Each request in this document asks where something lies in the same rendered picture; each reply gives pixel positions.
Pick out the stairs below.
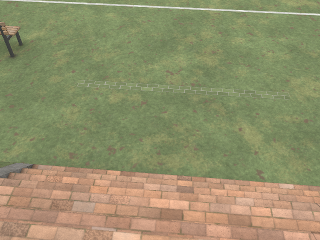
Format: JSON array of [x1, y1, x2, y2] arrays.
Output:
[[0, 164, 320, 240]]

